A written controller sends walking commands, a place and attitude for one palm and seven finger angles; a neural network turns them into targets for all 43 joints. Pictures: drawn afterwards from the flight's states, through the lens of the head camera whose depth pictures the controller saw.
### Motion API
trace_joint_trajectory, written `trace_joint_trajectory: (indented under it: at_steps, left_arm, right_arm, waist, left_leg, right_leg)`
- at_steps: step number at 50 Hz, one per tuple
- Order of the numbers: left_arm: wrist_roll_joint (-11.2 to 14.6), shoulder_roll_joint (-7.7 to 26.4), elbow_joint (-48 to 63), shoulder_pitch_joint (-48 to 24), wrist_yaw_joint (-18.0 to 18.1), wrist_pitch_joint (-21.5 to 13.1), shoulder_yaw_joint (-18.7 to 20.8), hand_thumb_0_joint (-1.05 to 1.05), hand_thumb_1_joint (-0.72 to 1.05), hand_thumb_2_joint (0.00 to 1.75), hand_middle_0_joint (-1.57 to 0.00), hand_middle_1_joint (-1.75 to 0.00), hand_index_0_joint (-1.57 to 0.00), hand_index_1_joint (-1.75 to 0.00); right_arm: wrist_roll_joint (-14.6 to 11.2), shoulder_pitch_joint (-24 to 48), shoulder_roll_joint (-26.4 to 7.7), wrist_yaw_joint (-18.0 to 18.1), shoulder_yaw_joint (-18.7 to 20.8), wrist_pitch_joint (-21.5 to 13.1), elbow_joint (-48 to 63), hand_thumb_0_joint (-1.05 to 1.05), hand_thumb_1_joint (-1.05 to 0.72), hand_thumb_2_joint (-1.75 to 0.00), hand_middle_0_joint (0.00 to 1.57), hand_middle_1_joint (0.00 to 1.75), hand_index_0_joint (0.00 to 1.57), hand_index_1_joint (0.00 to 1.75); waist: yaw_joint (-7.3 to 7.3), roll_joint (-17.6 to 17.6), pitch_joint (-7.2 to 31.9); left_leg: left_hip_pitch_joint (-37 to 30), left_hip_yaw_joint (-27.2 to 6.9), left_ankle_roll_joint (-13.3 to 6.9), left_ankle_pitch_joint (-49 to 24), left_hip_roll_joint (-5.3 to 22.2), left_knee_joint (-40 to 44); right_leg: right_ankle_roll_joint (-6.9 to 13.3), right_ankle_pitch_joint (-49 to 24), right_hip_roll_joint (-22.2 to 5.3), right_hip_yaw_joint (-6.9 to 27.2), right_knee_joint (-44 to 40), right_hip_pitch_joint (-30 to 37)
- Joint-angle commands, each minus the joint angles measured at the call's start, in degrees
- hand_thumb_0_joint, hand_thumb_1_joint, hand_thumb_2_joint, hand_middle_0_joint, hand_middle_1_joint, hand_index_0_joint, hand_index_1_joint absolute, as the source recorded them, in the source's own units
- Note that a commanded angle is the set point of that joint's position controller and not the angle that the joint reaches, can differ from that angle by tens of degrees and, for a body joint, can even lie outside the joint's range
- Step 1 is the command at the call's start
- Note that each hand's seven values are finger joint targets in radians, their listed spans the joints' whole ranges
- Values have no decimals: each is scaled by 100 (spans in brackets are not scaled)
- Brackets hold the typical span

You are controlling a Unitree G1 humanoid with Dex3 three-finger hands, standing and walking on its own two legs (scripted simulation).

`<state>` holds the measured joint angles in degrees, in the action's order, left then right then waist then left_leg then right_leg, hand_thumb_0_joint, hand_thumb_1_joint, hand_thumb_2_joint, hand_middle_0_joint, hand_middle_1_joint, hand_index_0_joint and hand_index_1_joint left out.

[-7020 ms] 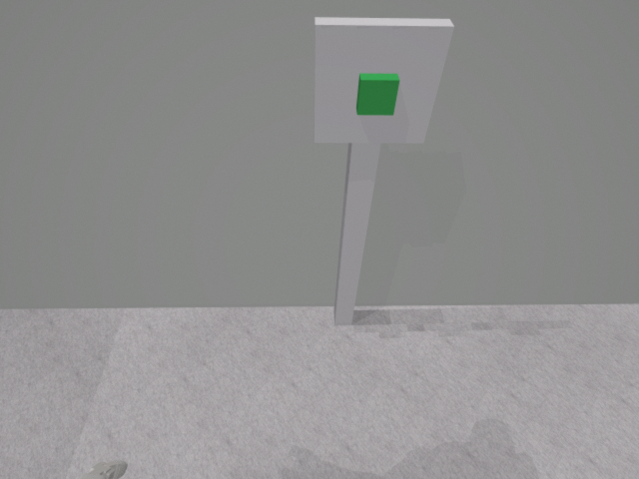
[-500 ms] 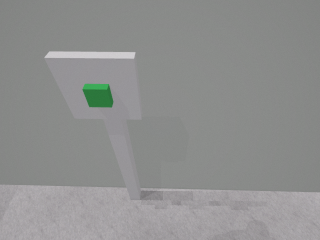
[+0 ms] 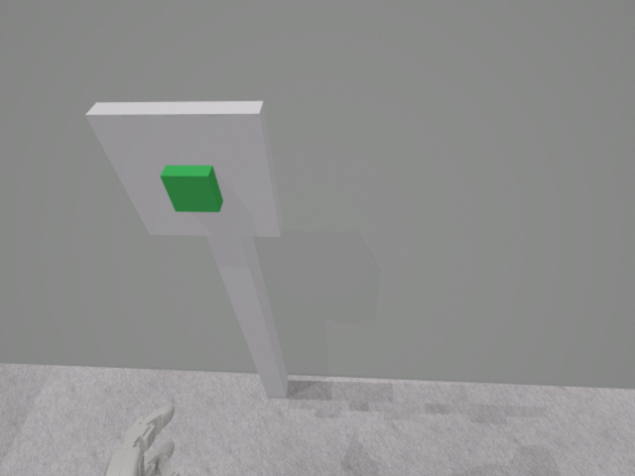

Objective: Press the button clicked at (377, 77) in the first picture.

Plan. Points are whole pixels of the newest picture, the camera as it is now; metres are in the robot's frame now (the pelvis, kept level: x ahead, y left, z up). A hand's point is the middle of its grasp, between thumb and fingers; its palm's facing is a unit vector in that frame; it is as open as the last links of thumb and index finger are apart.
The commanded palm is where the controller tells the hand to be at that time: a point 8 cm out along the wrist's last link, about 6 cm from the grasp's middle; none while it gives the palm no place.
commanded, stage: raise the hand and make a fist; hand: left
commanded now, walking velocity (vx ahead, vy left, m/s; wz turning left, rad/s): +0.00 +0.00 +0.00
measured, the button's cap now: (194, 187) +0.45 +0.19 +0.14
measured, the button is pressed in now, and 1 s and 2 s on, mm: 0 0 0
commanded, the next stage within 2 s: aim a knuckle at the button in 1.82 s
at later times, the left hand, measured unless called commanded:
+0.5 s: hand (192, 443) +0.16 +0.15 +0.02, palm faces -0.04 -1.00 -0.06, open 3.7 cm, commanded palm +0.14 +0.22 +0.02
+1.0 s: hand (148, 393) +0.20 +0.19 +0.08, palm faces +0.01 -1.00 -0.07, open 3.1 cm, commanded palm +0.17 +0.25 +0.09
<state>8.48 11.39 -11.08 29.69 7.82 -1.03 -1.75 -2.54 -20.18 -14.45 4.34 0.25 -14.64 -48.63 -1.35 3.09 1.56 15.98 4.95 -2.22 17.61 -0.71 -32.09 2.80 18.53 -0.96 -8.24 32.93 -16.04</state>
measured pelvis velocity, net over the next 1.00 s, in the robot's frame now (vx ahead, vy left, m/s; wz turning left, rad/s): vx -0.01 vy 0.00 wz -0.01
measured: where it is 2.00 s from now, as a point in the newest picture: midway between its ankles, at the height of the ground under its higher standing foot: outside the picture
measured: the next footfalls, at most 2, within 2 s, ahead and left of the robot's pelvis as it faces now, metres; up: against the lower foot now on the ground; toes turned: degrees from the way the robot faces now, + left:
none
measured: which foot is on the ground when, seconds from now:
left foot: down 0.00-1.00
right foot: down 0.00-1.00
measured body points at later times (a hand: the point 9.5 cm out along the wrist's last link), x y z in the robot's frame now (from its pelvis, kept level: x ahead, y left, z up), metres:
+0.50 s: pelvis -0.03 -0.02 -0.05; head +0.02 -0.02 +0.40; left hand +0.16 +0.20 +0.02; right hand +0.18 -0.22 -0.12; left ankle -0.01 +0.09 -0.73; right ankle -0.01 -0.08 -0.73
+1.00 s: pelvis -0.01 +0.00 -0.02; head +0.00 +0.00 +0.43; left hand +0.19 +0.24 +0.08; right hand +0.17 -0.24 -0.07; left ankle -0.01 +0.09 -0.73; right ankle -0.01 -0.08 -0.73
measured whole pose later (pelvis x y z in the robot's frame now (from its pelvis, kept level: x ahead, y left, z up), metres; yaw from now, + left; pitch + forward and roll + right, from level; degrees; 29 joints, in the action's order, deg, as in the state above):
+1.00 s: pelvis -0.01 +0.00 -0.02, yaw +0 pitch +4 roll -1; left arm 15.4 14.0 9.8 24.8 -12.3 -14.4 9.2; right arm -3.1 -13.9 -15.1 3.2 -0.5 -16.0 -33.2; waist 0.6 1.8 3.9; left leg 24.6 4.1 -2.4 21.9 0.8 -42.6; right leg 2.9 20.8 0.0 -8.5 40.2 -23.3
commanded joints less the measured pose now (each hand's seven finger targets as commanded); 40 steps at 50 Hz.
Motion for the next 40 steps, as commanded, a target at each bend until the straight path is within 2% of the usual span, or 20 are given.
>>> trace_joint_trajectory:
  at_steps: [1,3,4,5,6,7,9,10,11,13,14,17,19,23,27,29,33,34,37,40]
  left_arm:
    - [210,-476,815,142,-714,-1474,35,0,90,90,-47,-60,-47,-60]
    - [430,-327,542,996,-1392,-2286,534,0,90,90,-53,-66,-53,-66]
    - [464,-66,417,1380,-1741,-2658,922,0,90,90,-56,-69,-56,-69]
    - [470,87,668,1248,-2089,-3074,1026,0,90,90,-58,-72,-58,-72]
    - [420,420,957,1118,-2215,-3239,1295,0,90,90,-61,-75,-61,-75]
    - [372,570,1056,1178,-2237,-3158,1442,0,90,90,-64,-78,-64,-78]
    - [419,494,1766,749,-2181,-2859,1242,0,90,90,-69,-84,-69,-84]
    - [474,432,2120,317,-2096,-2775,1119,0,90,90,-72,-87,-72,-87]
    - [496,479,2505,105,-1977,-2775,1201,0,90,90,-75,-90,-75,-90]
    - [492,508,3217,-234,-1766,-2925,1219,0,90,90,-81,-96,-81,-96]
    - [490,506,3518,-568,-1741,-3044,1092,0,90,90,-83,-99,-83,-99]
    - [526,355,3395,-905,-1973,-3304,738,0,90,90,-92,-108,-92,-108]
    - [576,414,3214,-1151,-2266,-3216,555,0,90,90,-97,-114,-97,-114]
    - [698,742,2658,-512,-2549,-2437,1029,0,90,90,-108,-126,-108,-126]
    - [894,888,2766,-215,-2318,-1856,1613,0,90,90,-119,-138,-119,-138]
    - [909,857,2763,-211,-2147,-1821,1647,0,90,90,-124,-144,-124,-144]
    - [822,760,3089,-408,-1977,-2034,1459,0,90,90,-130,-150,-130,-150]
    - [809,759,3035,-473,-1982,-2048,1391,0,90,90,-130,-150,-130,-150]
    - [781,802,3123,-457,-2018,-2109,1397,0,90,90,-130,-150,-130,-150]
    - [811,878,3117,-531,-2013,-2016,1507,0,90,90,-130,-150,-130,-150]
  right_arm:
    - [178,1007,-725,-95,325,-557,1597,0,-90,-90,20,30,20,30]
    - [196,1238,-696,-276,411,-451,1845,0,-90,-90,20,30,20,30]
    - [183,1257,-689,-411,486,-347,1962,0,-90,-90,20,30,20,30]
    - [187,1397,-698,-510,502,-265,2146,0,-90,-90,20,30,20,30]
    - [178,1517,-684,-540,529,-174,2380,0,-90,-90,20,30,20,30]
    - [153,1595,-635,-527,517,-41,2552,0,-90,-90,20,30,20,30]
    - [113,1643,-592,-477,457,219,2864,0,-90,-90,20,30,20,30]
    - [76,1707,-551,-436,413,291,3021,0,-90,-90,20,30,20,30]
    - [82,1551,-526,-390,417,324,3074,0,-90,-90,20,30,20,30]
    - [115,1204,-449,-332,394,347,3043,0,-90,-90,20,30,20,30]
    - [149,1070,-461,-301,351,346,2993,0,-90,-90,20,30,20,30]
    - [126,1022,-521,-236,247,209,2819,0,-90,-90,20,30,20,30]
    - [100,1030,-600,-200,172,105,2740,0,-90,-90,20,30,20,30]
    - [-20,1108,-610,-112,167,41,2732,0,-90,-90,20,30,20,30]
    - [-32,1296,-460,-61,136,76,2735,0,-90,-90,20,30,20,30]
    - [-18,1374,-423,-48,99,54,2691,0,-90,-90,20,30,20,30]
    - [-6,1193,-480,-82,109,-136,2612,0,-90,-90,20,30,20,30]
    - [-3,1214,-505,-89,104,-176,2611,0,-90,-90,20,30,20,30]
    - [-32,1079,-564,-101,134,-322,2548,0,-90,-90,20,30,20,30]
    - [-52,1053,-600,-105,153,-389,2485,0,-90,-90,20,30,20,30]
  waist:
    - [76,-1972,-84]
    - [402,-1895,216]
    - [564,-1499,481]
    - [532,-1029,659]
    - [594,-699,933]
    - [654,-609,1065]
    - [603,-151,1109]
    - [466,-234,1019]
    - [381,-112,1177]
    - [205,159,1480]
    - [-4,-47,1456]
    - [-267,-23,1194]
    - [-357,24,1066]
    - [3,-261,1435]
    - [296,-529,1540]
    - [330,-680,1213]
    - [226,-315,994]
    - [187,-485,862]
    - [194,-187,994]
    - [179,-390,1001]
  left_leg:
    - [1070,-632,119,-201,36,-500]
    - [1810,-525,234,-269,-41,-958]
    - [1942,-474,298,-466,-81,-1159]
    - [2049,-417,314,-600,-115,-1396]
    - [2183,-304,265,-661,-146,-1563]
    - [2296,-210,219,-643,-163,-1609]
    - [2242,-180,162,-510,-174,-1627]
    - [2277,-193,133,-154,-176,-1669]
    - [2168,-259,93,-201,-129,-1742]
    - [1902,-391,43,-524,-18,-1853]
    - [1894,-477,15,-561,41,-1925]
    - [1951,-598,3,-380,107,-2062]
    - [1929,-654,-33,-241,128,-2080]
    - [1895,-647,-11,-196,96,-1738]
    - [1763,-655,28,-419,107,-1325]
    - [1749,-690,35,-407,130,-1159]
    - [1439,-610,36,-345,137,-912]
    - [1450,-637,29,-317,148,-901]
    - [1181,-592,31,-359,129,-787]
    - [1020,-595,29,-483,130,-679]
  right_leg:
    - [-219,460,-26,514,-80,-1478]
    - [-190,-68,-56,650,510,-1305]
    - [-142,-645,-111,766,784,-1037]
    - [-124,-1149,-158,830,1061,-975]
    - [-131,-1389,-206,971,1219,-879]
    - [-141,-1398,-232,1104,1244,-758]
    - [-130,-1001,-198,1233,1176,-880]
    - [-187,-393,-203,1395,979,-1115]
    - [-208,-393,-181,1421,973,-1123]
    - [-245,-959,-122,1347,1072,-1167]
    - [-304,-1078,-72,1283,1128,-1323]
    - [-291,-704,-43,1244,1035,-1677]
    - [-298,-352,-24,1263,930,-1813]
    - [-339,-5,-131,1323,570,-1133]
    - [-411,-418,-228,1238,447,-478]
    - [-401,-377,-198,1167,386,-489]
    - [-287,-35,-100,950,298,-727]
    - [-300,34,-93,980,251,-745]
    - [-253,-2,-80,924,185,-692]
    - [-260,-254,-49,831,137,-575]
